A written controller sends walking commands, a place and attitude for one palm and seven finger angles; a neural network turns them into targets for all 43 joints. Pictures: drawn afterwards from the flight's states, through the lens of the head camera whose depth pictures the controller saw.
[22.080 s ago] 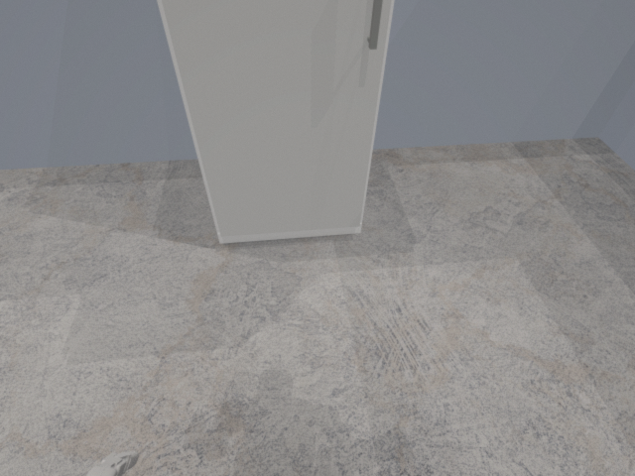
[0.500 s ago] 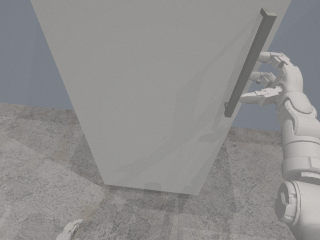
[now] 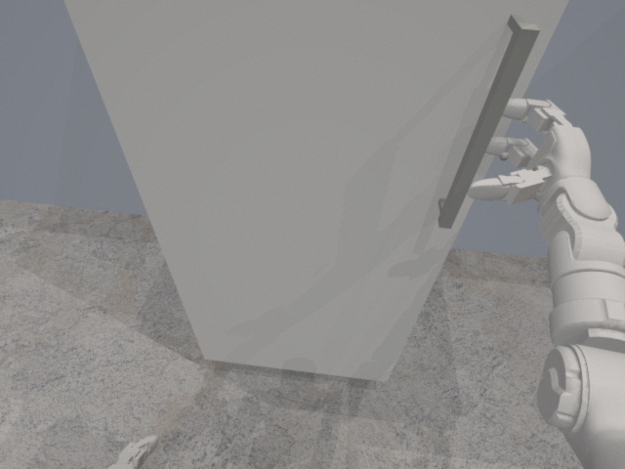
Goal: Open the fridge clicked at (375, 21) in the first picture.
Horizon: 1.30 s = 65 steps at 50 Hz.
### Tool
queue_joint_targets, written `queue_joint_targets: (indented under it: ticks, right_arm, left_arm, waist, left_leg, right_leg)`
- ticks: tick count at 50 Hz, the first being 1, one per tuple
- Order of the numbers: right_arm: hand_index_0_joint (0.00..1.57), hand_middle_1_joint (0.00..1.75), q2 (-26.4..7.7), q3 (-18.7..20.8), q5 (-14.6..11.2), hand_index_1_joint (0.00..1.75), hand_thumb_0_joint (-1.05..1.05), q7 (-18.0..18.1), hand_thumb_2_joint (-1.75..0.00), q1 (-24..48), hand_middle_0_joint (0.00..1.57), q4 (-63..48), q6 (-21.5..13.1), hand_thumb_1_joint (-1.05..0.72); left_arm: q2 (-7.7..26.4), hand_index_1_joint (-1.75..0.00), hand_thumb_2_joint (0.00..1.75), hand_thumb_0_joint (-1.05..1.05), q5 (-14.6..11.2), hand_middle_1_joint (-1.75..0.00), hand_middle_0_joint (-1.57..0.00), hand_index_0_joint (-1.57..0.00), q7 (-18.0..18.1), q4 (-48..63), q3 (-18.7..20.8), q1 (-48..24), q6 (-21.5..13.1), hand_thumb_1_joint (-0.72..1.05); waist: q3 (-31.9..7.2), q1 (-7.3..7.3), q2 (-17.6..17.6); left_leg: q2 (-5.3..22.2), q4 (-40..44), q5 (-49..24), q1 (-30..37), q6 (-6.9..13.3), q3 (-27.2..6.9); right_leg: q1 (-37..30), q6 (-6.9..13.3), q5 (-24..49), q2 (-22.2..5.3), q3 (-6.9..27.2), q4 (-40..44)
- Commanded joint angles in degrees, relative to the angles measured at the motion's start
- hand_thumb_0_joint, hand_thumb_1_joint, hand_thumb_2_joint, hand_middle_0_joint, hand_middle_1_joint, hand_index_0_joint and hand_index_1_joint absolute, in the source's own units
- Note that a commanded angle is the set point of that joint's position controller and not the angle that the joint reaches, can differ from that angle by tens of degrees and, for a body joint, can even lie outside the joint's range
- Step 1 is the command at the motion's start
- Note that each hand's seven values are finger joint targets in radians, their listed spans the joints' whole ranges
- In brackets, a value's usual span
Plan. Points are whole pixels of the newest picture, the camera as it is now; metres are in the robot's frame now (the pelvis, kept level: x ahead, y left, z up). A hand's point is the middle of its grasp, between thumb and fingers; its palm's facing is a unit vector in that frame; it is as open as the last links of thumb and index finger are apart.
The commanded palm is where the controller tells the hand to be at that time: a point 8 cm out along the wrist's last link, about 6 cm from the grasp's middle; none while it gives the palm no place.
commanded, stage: slide the fingers in behind the handle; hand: right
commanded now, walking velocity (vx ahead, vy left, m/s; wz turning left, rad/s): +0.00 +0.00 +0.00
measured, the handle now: (474, 138) +0.50 -0.16 +0.20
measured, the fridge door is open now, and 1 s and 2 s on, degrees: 0 0 0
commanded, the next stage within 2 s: grip the handle and tug to test in 1.50 s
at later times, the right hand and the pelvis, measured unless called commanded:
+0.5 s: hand (485, 158) +0.44 -0.16 +0.21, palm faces +0.02 +1.00 +0.02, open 14.0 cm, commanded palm +0.41 -0.21 +0.21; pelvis +0.00 +0.00 +0.00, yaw +0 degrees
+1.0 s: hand (471, 153) +0.44 -0.14 +0.22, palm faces +0.02 +1.00 +0.02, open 14.0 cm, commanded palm +0.41 -0.19 +0.21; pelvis +0.00 +0.00 +0.00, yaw +0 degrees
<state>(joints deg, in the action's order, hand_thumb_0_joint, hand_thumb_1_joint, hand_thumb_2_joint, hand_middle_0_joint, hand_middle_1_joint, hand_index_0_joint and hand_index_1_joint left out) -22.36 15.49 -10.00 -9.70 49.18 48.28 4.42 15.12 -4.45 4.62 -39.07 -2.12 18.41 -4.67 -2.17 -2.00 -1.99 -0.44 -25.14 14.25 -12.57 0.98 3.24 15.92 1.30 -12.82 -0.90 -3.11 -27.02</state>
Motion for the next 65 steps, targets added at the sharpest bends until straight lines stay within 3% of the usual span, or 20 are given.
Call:
queue_joint_targets:
  ticks: [1,5,6,10,14,16,18,25,26,30,31,34,38,40,44,47,52,55,57,65]
  right_arm:
    - [0.30,1.20,-12.76,2.54,-0.77,1.20,0.00,0.05,-0.30,26.18,0.30,-14.80,-3.47,0.50]
    - [0.30,1.20,-11.00,1.22,-0.55,1.20,0.00,0.72,-0.30,27.43,0.30,-15.75,-1.58,0.50]
    - [0.30,1.20,-12.46,2.38,-0.53,1.20,0.00,1.09,-0.30,26.28,0.30,-14.42,-1.31,0.50]
    - [0.30,1.20,-11.08,1.27,-0.11,1.20,0.00,1.94,-0.30,30.68,0.30,-20.14,-1.66,0.50]
    - [0.30,1.20,-8.87,0.43,-0.58,1.20,0.00,2.41,-0.30,28.19,0.30,-23.98,-2.40,0.50]
    - [0.30,1.20,-6.83,-0.98,-1.05,1.20,0.00,2.18,-0.30,25.78,0.30,-21.56,-1.16,0.50]
    - [0.30,1.20,-7.14,-0.28,-0.99,1.20,0.00,2.46,-0.30,24.97,0.30,-20.08,0.84,0.50]
    - [0.30,1.20,-6.33,-0.24,-0.22,1.20,0.00,4.69,-0.30,25.12,0.30,-24.99,2.57,0.50]
    - [0.30,1.20,-7.73,1.00,-0.38,1.20,0.00,4.97,-0.30,24.38,0.30,-25.69,1.95,0.50]
    - [0.30,1.20,-5.63,-1.02,-0.28,1.20,0.00,4.98,-0.30,26.77,0.30,-25.32,1.69,0.50]
    - [0.30,1.20,-6.91,-0.18,-0.09,1.20,0.00,5.10,-0.30,25.66,0.30,-24.66,1.65,0.50]
    - [0.30,1.20,-7.57,0.23,0.24,1.20,0.00,4.97,-0.30,25.83,0.30,-24.01,2.54,0.50]
    - [0.30,1.20,-4.03,-3.04,-0.02,1.20,0.00,4.67,-0.30,27.97,0.30,-21.98,3.19,0.50]
    - [0.30,1.20,-2.69,-3.68,-0.49,1.20,0.00,4.62,-0.30,28.45,0.30,-23.46,2.70,0.50]
    - [0.30,1.20,-5.05,-0.75,-1.17,1.20,0.00,5.00,-0.30,27.21,0.30,-23.27,1.74,0.50]
    - [0.30,1.20,-3.54,-1.83,-0.46,1.20,0.00,5.74,-0.30,25.53,0.30,-26.69,1.06,0.50]
    - [0.30,1.20,-5.20,0.61,-0.12,1.20,0.00,6.82,-0.30,20.60,0.30,-26.05,3.09,0.50]
    - [0.30,1.20,-4.25,-0.99,0.33,1.20,0.00,6.94,-0.30,22.72,0.30,-25.30,4.60,0.50]
    - [0.30,1.20,-5.65,0.71,0.30,1.20,0.00,7.10,-0.30,20.92,0.30,-25.87,4.69,0.50]
    - [0.30,1.20,-2.93,-2.13,0.04,1.20,0.00,6.56,-0.30,24.30,0.30,-28.26,4.18,0.50]
  left_arm:
    - [8.10,-0.30,0.90,0.00,-0.11,-0.30,-0.20,-0.20,0.09,7.67,2.76,-2.55,-2.54,0.90]
    - [7.71,-0.30,0.90,0.00,-0.32,-0.30,-0.20,-0.20,0.13,7.80,2.47,-3.32,-2.28,0.90]
    - [8.11,-0.30,0.90,0.00,-0.13,-0.30,-0.20,-0.20,0.28,7.66,2.69,-2.82,-2.06,0.90]
    - [7.47,-0.30,0.90,0.00,-0.11,-0.30,-0.20,-0.20,0.28,8.13,2.65,-3.64,-2.51,0.90]
    - [7.21,-0.30,0.90,0.00,0.05,-0.30,-0.20,-0.20,-0.14,8.10,2.69,-3.78,-2.75,0.90]
    - [7.38,-0.30,0.90,0.00,0.02,-0.30,-0.20,-0.20,-0.21,7.69,2.74,-3.74,-2.50,0.90]
    - [7.49,-0.30,0.90,0.00,-0.13,-0.30,-0.20,-0.20,-0.13,7.56,2.63,-4.18,-2.12,0.90]
    - [6.69,-0.30,0.90,0.00,0.14,-0.30,-0.20,-0.20,-0.26,8.74,2.48,-5.92,-0.94,0.90]
    - [6.81,-0.30,0.90,0.00,0.25,-0.30,-0.20,-0.20,-0.21,8.84,2.62,-5.84,-0.84,0.90]
    - [6.40,-0.30,0.90,0.00,0.25,-0.30,-0.20,-0.20,0.11,8.36,2.31,-6.29,-0.78,0.90]
    - [6.75,-0.30,0.90,0.00,0.29,-0.30,-0.20,-0.20,0.18,8.28,2.47,-6.09,-0.61,0.90]
    - [6.41,-0.30,0.90,0.00,0.24,-0.30,-0.20,-0.20,0.39,8.29,2.18,-6.55,-0.26,0.90]
    - [6.42,-0.30,0.90,0.00,0.11,-0.30,-0.20,-0.20,0.53,7.90,2.16,-6.31,-0.24,0.90]
    - [6.25,-0.30,0.90,0.00,0.12,-0.30,-0.20,-0.20,0.42,8.11,2.26,-6.38,-0.63,0.90]
    - [6.42,-0.30,0.90,0.00,0.37,-0.30,-0.20,-0.20,0.35,7.83,2.37,-6.19,-0.72,0.90]
    - [6.21,-0.30,0.90,0.00,0.47,-0.30,-0.20,-0.20,-0.27,8.41,2.42,-6.72,-0.88,0.90]
    - [6.35,-0.30,0.90,0.00,0.48,-0.30,-0.20,-0.20,-0.61,8.57,2.52,-7.37,-0.02,0.90]
    - [6.19,-0.30,0.90,0.00,0.43,-0.30,-0.20,-0.20,-0.25,8.51,2.20,-7.66,0.56,0.90]
    - [6.27,-0.30,0.90,0.00,0.54,-0.30,-0.20,-0.20,-0.20,9.00,2.31,-7.86,0.72,0.90]
    - [5.90,-0.30,0.90,0.00,0.50,-0.30,-0.20,-0.20,0.07,8.97,2.34,-7.82,0.74,0.90]
  waist:
    - [-16.71,0.43,2.35]
    - [-14.06,-0.08,0.97]
    - [-13.42,-0.19,4.52]
    - [-17.18,-0.18,-0.68]
    - [-20.67,0.20,-2.01]
    - [-17.93,-0.20,2.13]
    - [-15.62,0.26,2.55]
    - [-16.70,0.94,1.80]
    - [-17.27,1.12,3.94]
    - [-16.19,0.25,2.48]
    - [-16.20,0.31,3.81]
    - [-16.79,0.76,0.80]
    - [-14.51,-0.55,1.51]
    - [-16.56,-0.38,0.40]
    - [-18.14,0.48,3.63]
    - [-19.68,1.24,1.70]
    - [-16.85,2.33,3.71]
    - [-14.07,1.37,4.24]
    - [-14.98,2.20,3.63]
    - [-16.11,0.82,2.51]
  left_leg:
    - [-0.20,3.16,-14.12,0.94,0.40,-2.15]
    - [-0.29,3.54,-12.20,-0.68,0.37,-2.00]
    - [-0.28,3.97,-11.26,-0.37,0.16,-1.95]
    - [-0.33,3.43,-12.42,-0.43,0.51,-2.16]
    - [-0.67,2.50,-16.45,0.47,0.79,-1.79]
    - [-0.76,3.08,-15.81,0.33,0.53,-1.44]
    - [-0.63,3.17,-14.98,0.15,0.53,-1.44]
    - [-0.39,3.04,-17.31,1.76,0.58,-1.78]
    - [-0.44,3.22,-17.68,2.70,0.45,-1.78]
    - [-0.38,3.62,-15.97,1.66,0.35,-1.99]
    - [-0.37,3.88,-15.86,2.11,0.29,-2.03]
    - [-0.11,3.91,-15.93,2.60,0.44,-2.26]
    - [-0.22,4.36,-14.70,0.68,0.40,-1.98]
    - [-0.37,4.02,-14.97,0.50,0.60,-1.83]
    - [-0.36,3.78,-17.04,3.10,0.45,-2.01]
    - [-0.24,3.07,-19.36,4.14,0.58,-1.93]
    - [-0.21,3.66,-19.45,5.27,0.40,-1.95]
    - [-0.18,4.46,-16.64,4.03,0.20,-1.97]
    - [-0.10,4.34,-17.54,5.11,0.38,-2.18]
    - [-0.28,4.54,-17.17,3.92,0.38,-2.12]
  right_leg:
    - [-11.00,1.89,10.93,-0.21,3.16,2.00]
    - [-10.24,1.65,9.03,-0.14,3.26,2.72]
    - [-9.20,1.94,8.34,-0.40,3.32,2.65]
    - [-12.72,1.59,10.42,-0.22,3.57,2.49]
    - [-16.36,1.12,15.85,-0.45,3.83,1.64]
    - [-14.24,1.37,14.52,-0.57,3.59,1.76]
    - [-12.40,1.41,12.80,-0.34,3.56,2.51]
    - [-13.22,1.51,15.28,-0.15,3.04,2.45]
    - [-13.09,1.67,15.65,-0.30,3.01,2.23]
    - [-13.24,1.59,13.27,-0.17,2.93,2.71]
    - [-13.02,1.78,13.33,-0.33,2.80,2.56]
    - [-12.76,1.57,12.83,0.13,2.71,2.83]
    - [-12.67,1.64,11.89,0.06,3.15,2.83]
    - [-14.34,1.48,12.84,0.04,3.51,2.63]
    - [-13.40,1.66,13.75,0.22,3.20,2.65]
    - [-14.42,1.61,16.60,0.19,2.94,2.54]
    - [-11.91,1.64,15.60,0.14,2.17,3.18]
    - [-10.82,1.69,12.49,0.22,2.14,3.86]
    - [-11.05,1.80,13.71,0.18,2.11,3.88]
    - [-13.25,1.67,13.59,0.19,2.40,3.58]
